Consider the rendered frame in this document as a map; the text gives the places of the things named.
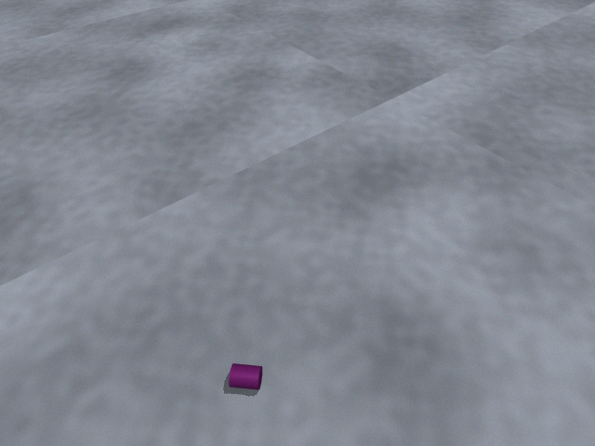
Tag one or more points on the can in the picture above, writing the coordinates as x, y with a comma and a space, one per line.
245, 376

